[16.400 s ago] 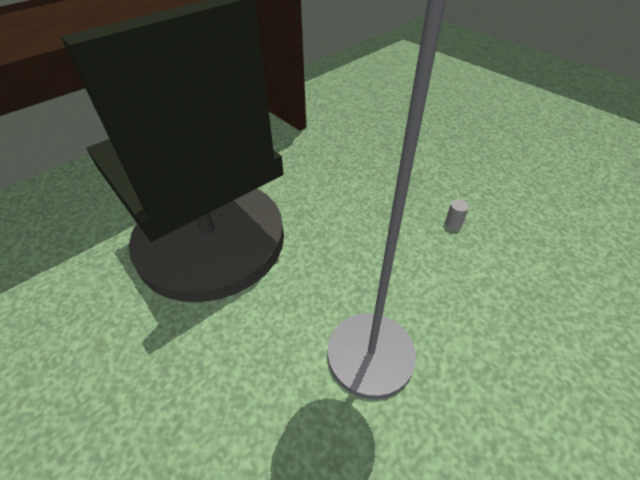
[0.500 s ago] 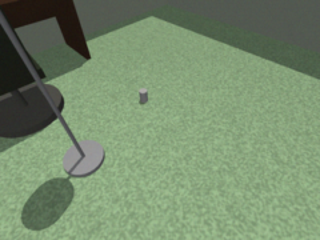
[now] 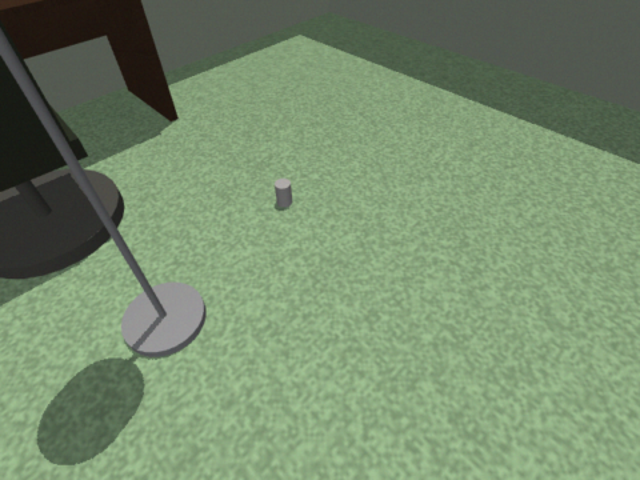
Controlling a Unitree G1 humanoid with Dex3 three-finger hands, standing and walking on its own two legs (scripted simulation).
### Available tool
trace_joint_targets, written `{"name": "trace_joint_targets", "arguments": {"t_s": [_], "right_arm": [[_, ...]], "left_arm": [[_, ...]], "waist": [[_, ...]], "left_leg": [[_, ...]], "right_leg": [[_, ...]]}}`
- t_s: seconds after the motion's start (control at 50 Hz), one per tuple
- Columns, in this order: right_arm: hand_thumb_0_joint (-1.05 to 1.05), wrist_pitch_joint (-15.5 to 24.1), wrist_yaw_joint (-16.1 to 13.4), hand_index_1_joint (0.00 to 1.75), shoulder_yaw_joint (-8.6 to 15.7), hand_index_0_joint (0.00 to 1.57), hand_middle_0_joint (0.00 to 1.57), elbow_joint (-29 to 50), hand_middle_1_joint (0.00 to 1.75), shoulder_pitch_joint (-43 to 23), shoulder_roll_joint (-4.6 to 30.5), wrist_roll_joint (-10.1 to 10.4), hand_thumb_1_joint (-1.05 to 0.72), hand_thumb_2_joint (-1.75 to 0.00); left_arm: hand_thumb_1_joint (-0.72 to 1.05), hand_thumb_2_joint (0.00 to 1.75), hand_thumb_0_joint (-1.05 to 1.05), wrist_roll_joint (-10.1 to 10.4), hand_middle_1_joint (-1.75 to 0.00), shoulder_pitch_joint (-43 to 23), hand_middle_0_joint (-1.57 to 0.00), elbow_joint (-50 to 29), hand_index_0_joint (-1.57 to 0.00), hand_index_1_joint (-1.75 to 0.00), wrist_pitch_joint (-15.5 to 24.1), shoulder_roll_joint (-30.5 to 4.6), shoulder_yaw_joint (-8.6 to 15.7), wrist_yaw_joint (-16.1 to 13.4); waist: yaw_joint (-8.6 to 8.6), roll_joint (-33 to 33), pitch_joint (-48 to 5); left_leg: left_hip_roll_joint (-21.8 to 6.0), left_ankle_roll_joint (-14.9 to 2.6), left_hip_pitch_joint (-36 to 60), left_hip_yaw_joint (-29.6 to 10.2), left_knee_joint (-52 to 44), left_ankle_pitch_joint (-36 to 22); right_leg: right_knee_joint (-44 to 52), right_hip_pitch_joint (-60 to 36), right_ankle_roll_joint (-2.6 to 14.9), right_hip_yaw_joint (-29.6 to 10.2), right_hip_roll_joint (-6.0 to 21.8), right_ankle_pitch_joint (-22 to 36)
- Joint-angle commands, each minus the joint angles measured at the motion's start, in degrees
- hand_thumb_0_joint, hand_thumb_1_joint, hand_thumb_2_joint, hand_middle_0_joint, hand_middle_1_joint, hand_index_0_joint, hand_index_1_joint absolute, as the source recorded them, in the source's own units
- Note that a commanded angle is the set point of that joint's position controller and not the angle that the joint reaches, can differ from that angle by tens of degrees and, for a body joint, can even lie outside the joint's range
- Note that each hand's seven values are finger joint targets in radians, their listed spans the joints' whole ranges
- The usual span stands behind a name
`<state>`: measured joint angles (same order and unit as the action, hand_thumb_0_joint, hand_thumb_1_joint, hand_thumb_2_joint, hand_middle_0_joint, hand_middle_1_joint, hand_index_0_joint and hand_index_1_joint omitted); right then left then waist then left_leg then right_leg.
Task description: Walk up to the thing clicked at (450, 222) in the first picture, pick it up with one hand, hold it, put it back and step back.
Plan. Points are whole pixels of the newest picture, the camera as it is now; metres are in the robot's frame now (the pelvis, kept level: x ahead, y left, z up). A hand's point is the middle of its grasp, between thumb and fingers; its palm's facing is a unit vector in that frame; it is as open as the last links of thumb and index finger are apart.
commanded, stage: stand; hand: left
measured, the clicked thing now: (283, 193) +1.44 +0.22 -0.73
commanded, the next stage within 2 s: walk up in 0.46 s
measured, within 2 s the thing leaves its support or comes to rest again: neither
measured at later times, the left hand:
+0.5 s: hand out of the picture +0.07 +0.26 -0.16, palm faces +0.00 -0.94 -0.33, open 7.4 cm
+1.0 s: hand (122, 458) +0.20 +0.32 -0.16, palm faces -0.04 -0.94 -0.33, open 7.4 cm
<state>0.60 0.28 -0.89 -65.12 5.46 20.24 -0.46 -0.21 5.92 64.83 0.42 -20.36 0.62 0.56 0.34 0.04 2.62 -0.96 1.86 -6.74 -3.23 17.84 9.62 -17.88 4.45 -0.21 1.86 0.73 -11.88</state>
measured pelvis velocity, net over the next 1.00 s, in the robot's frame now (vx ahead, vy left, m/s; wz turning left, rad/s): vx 0.15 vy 0.04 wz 0.00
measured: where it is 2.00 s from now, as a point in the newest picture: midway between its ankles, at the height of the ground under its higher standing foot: (329, 364)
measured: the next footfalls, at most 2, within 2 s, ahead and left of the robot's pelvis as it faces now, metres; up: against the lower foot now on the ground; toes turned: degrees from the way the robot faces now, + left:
left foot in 0.74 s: +0.14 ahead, +0.16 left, +0.00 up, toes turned +5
right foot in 1.16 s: +0.40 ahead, -0.12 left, +0.00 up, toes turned -5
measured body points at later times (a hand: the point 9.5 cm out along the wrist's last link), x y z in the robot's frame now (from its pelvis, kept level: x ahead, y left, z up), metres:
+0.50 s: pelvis +0.00 +0.00 +0.00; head +0.01 +0.00 +0.45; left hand +0.07 +0.31 -0.13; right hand +0.07 -0.30 -0.13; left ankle +0.00 +0.14 -0.75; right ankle -0.02 -0.12 -0.75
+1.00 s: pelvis +0.15 +0.04 -0.01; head +0.16 +0.05 +0.44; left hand +0.20 +0.37 -0.13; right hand +0.20 -0.29 -0.11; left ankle +0.10 +0.16 -0.75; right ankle +0.24 -0.10 -0.71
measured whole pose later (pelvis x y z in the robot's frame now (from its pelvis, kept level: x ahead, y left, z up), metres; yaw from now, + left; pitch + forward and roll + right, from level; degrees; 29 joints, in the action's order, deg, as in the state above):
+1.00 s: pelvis +0.15 +0.04 -0.01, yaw +0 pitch -3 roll +2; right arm 5.1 3.2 3.6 -53.1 16.9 22.3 -1.1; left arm -0.6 14.5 55.8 1.5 -25.9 3.4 5.2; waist 0.1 3.8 4.2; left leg -0.3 -0.7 -2.6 5.0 22.5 16.8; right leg -47.5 27.5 -0.1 -0.9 4.4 -17.2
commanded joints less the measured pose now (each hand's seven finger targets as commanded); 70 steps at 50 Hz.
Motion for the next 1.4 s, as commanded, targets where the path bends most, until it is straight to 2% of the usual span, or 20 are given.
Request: {"name": "trace_joint_targets", "arguments": {"t_s": [0.0, 0.42, 0.44, 0.46, 0.52, 0.58, 0.66, 0.7, 0.72, 0.74, 0.76, 0.8, 0.86, 1.06, 1.12, 1.14, 1.16, 1.18, 1.26, 1.38], "right_arm": [[0.0, 1.01, -0.97, 0.3, 2.56, 0.2, 0.2, 3.36, 0.3, -1.95, 12.05, 0.08, -0.9, -0.9], [0.0, 1.23, -1.14, 0.3, 2.49, 0.2, 0.2, 3.25, 0.3, -1.13, 12.19, 0.05, -0.9, -0.9], [0.0, 2.29, 0.43, 0.3, 6.59, 0.2, 0.2, 6.23, 0.3, 3.19, 17.26, -0.92, -0.9, -0.9], [0.0, 2.35, 1.12, 0.3, 7.09, 0.2, 0.2, 6.41, 0.3, 1.98, 17.65, -1.52, -0.9, -0.9], [0.0, 2.73, 2.05, 0.3, 7.4, 0.2, 0.2, 10.36, 0.3, -2.6, 14.97, -1.72, -0.9, -0.9], [0.0, 3.4, 2.19, 0.3, 6.91, 0.2, 0.2, 13.44, 0.3, -6.64, 13.06, -1.67, -0.9, -0.9], [0.0, 4.46, 3.62, 0.3, 7.93, 0.2, 0.2, 12.79, 0.3, -0.87, 14.2, -1.4, -0.9, -0.9], [0.0, 4.67, 3.33, 0.3, 9.1, 0.2, 0.2, 9.99, 0.3, 9.51, 14.03, -1.69, -0.9, -0.9], [0.0, 4.76, 2.37, 0.3, 10.87, 0.2, 0.2, 7.04, 0.3, 19.14, 16.97, -1.97, -0.9, -0.9], [0.0, 5.08, 1.51, 0.3, 12.47, 0.2, 0.2, 7.0, 0.3, 24.83, 22.87, -3.19, -0.9, -0.9], [0.0, 5.27, 1.6, 0.3, 12.6, 0.2, 0.2, 9.96, 0.3, 19.78, 25.32, -2.24, -0.9, -0.9], [0.0, 5.22, 1.41, 0.3, 10.37, 0.2, 0.2, 13.17, 0.3, 12.12, 20.61, -0.39, -0.9, -0.9], [0.0, 5.61, 1.39, 0.3, 8.84, 0.2, 0.2, 15.43, 0.3, 8.9, 17.23, -0.12, -0.9, -0.9], [0.0, 5.08, 1.53, 0.3, 9.23, 0.2, 0.2, 18.46, 0.3, 9.47, 18.72, -0.11, -0.9, -0.9], [0.0, 4.7, 1.25, 0.3, 7.82, 0.2, 0.2, 19.43, 0.3, 10.86, 15.61, -0.43, -0.9, -0.9], [0.0, 4.65, 1.31, 0.3, 6.49, 0.2, 0.2, 20.0, 0.3, 14.38, 11.74, -0.13, -0.9, -0.9], [0.0, 4.41, 1.1, 0.3, 6.86, 0.2, 0.2, 20.89, 0.3, 13.96, 13.26, 0.74, -0.9, -0.9], [0.0, 3.81, 0.69, 0.3, 7.89, 0.2, 0.2, 19.24, 0.3, 11.41, 16.88, -0.07, -0.9, -0.9], [0.0, 3.35, 2.29, 0.3, 7.69, 0.2, 0.2, 15.51, 0.3, 15.93, 15.82, 0.31, -0.9, -0.9], [0.0, 3.16, 4.33, 0.3, 8.09, 0.2, 0.2, 17.85, 0.3, 10.75, 14.06, -1.29, -0.9, -0.9]], "left_arm": [[0.9, 0.9, 0.0, -0.3, -0.3, -2.0, -0.2, -3.49, -0.2, -0.3, 1.32, -12.34, 2.07, -1.04], [0.9, 0.9, 0.0, -0.19, -0.3, -0.94, -0.2, -3.3, -0.2, -0.3, 1.12, -12.31, 1.99, -0.98], [0.9, 0.9, 0.0, -1.18, -0.3, 2.14, -0.2, -6.52, -0.2, -0.3, 1.99, -18.04, 6.03, 0.9], [0.9, 0.9, 0.0, -1.64, -0.3, 1.93, -0.2, -6.28, -0.2, -0.3, 2.09, -17.4, 6.12, 1.47], [0.9, 0.9, 0.0, -1.8, -0.3, 4.56, -0.2, -8.07, -0.2, -0.3, 2.76, -16.22, 6.84, 2.23], [0.9, 0.9, 0.0, -2.4, -0.3, 10.53, -0.2, -8.47, -0.2, -0.3, 3.85, -21.81, 8.72, 1.85], [0.9, 0.9, 0.0, -2.2, -0.3, 3.0, -0.2, -12.95, -0.2, -0.3, 3.71, -20.29, 7.92, 2.35], [0.9, 0.9, 0.0, -1.51, -0.3, -1.54, -0.2, -14.67, -0.2, -0.3, 3.11, -18.92, 7.04, 2.87], [0.9, 0.9, 0.0, -1.42, -0.3, 0.05, -0.2, -15.34, -0.2, -0.3, 2.93, -15.42, 5.91, 3.07], [0.9, 0.9, 0.0, -0.6, -0.3, 2.24, -0.2, -16.12, -0.2, -0.3, 2.94, -10.04, 4.64, 2.97], [0.9, 0.9, 0.0, -0.79, -0.3, 1.79, -0.2, -16.47, -0.2, -0.3, 2.78, -13.98, 5.47, 2.26], [0.9, 0.9, 0.0, 0.49, -0.3, 4.68, -0.2, -14.15, -0.2, -0.3, 3.14, -16.13, 4.84, 2.14], [0.9, 0.9, 0.0, 0.0, -0.3, 8.35, -0.2, -12.32, -0.2, -0.3, 3.2, -16.54, 5.14, 2.94], [0.9, 0.9, 0.0, -0.57, -0.3, 2.51, -0.2, -16.25, -0.2, -0.3, 2.94, -13.71, 5.7, 4.98], [0.9, 0.9, 0.0, -0.41, -0.3, 15.66, -0.2, -13.13, -0.2, -0.3, 3.79, -17.21, 8.16, 3.74], [0.9, 0.9, 0.0, -0.9, -0.3, 22.4, -0.2, -12.66, -0.2, -0.3, 4.09, -21.9, 10.0, 2.78], [0.9, 0.9, 0.0, -0.12, -0.3, 22.02, -0.2, -14.08, -0.2, -0.3, 4.39, -26.3, 9.88, 2.55], [0.9, 0.9, 0.0, 0.7, -0.3, 15.73, -0.2, -15.86, -0.2, -0.3, 4.36, -25.42, 9.4, 2.51], [0.9, 0.9, 0.0, 0.5, -0.3, 7.5, -0.2, -17.83, -0.2, -0.3, 4.95, -17.94, 7.43, 2.03], [0.9, 0.9, 0.0, -0.36, -0.3, 8.41, -0.2, -20.26, -0.2, -0.3, 5.89, -19.07, 7.8, 2.43]], "waist": [[-0.17, -0.35, -4.78], [0.04, -0.55, -4.21], [0.19, 0.63, -10.32], [0.74, -1.0, -5.38], [3.48, 0.47, 3.65], [7.29, 8.44, 4.34], [2.12, 9.19, 5.54], [-4.64, 6.88, 0.93], [-8.95, -4.68, -5.45], [-10.5, -20.76, -5.9], [-8.36, -12.58, -4.8], [-2.98, -3.3, 0.21], [-1.07, -6.41, 3.51], [-0.79, -7.49, 1.57], [6.69, 3.93, -6.13], [9.07, 16.79, -9.45], [7.7, 18.81, -8.55], [5.97, 8.56, -3.2], [0.08, 7.94, 2.55], [1.27, 8.25, 2.33]], "left_leg": [[-6.12, -2.54, 1.21, -3.67, -1.45, -11.21], [-6.02, -2.58, 1.34, -3.94, -1.8, -11.75], [-3.85, -7.42, 1.48, -4.75, 2.41, 20.48], [-4.72, -8.35, -4.52, -6.56, 2.88, 28.31], [-4.6, -7.91, -19.59, -7.01, 8.42, 23.15], [-1.98, -3.54, -36.64, 1.56, 27.03, 18.1], [-4.78, -3.39, -21.53, 0.77, 17.22, 17.1], [-1.55, -2.08, -1.42, 6.12, 6.66, 3.69], [-0.02, -2.47, 16.43, 4.73, 5.37, 2.54], [-14.19, -6.97, 23.21, -21.69, -5.12, 22.87], [-21.58, -13.23, 17.01, -35.3, -9.01, 31.45], [-18.99, -13.22, 11.31, -21.5, -5.38, 19.09], [-16.22, -13.6, 3.35, -9.98, -7.1, 8.1], [-12.03, -11.19, -2.36, 3.01, -0.64, -5.2], [-6.77, -8.38, -10.23, 7.44, 26.78, -13.02], [-0.9, -5.89, -19.3, 9.36, 44.67, 1.84], [4.34, -4.57, -29.45, 5.2, 52.46, 19.83], [-0.83, -4.52, -27.8, -1.71, 56.98, 18.69], [-5.71, -3.98, -23.28, 0.06, 45.41, 7.56], [-6.64, -1.02, -22.55, 4.13, 25.88, 5.11]], "right_leg": [[3.08, -0.69, 1.21, -5.05, 7.09, 8.97], [2.38, -0.23, 1.28, -4.94, 7.02, 8.55], [-3.67, -1.6, 3.59, -3.48, 4.11, -19.64], [-5.94, 3.0, 4.65, -5.43, 5.31, -26.92], [-3.84, 3.78, 7.98, -12.94, 9.45, -26.98], [11.37, -11.08, 16.25, -29.87, 23.82, -26.23], [6.4, -0.64, 12.77, -14.78, 16.43, -16.07], [-5.0, 10.05, 8.58, -4.35, 10.73, -7.79], [-22.4, 18.79, 6.09, 0.66, 5.46, -2.26], [-41.28, 35.23, 2.91, 1.69, -4.84, -19.11], [-45.87, 36.94, 3.51, -8.23, -3.92, -20.75], [-47.0, 35.92, 3.57, -11.87, 1.22, -11.86], [-38.83, 30.22, 0.97, -8.45, 4.61, -7.75], [-17.21, 13.34, 2.13, 2.32, 3.14, 5.78], [-13.22, -8.99, 4.13, 2.46, 0.89, -0.62], [-7.02, -15.66, 6.34, -12.87, 10.3, -15.43], [6.88, -14.2, 13.01, -42.24, 24.05, -23.83], [7.51, -4.6, 14.81, -41.67, 24.61, -30.07], [7.6, 9.46, 11.49, -17.84, 14.88, -20.59], [7.26, 10.0, 13.02, -9.36, 13.91, -15.9]]}}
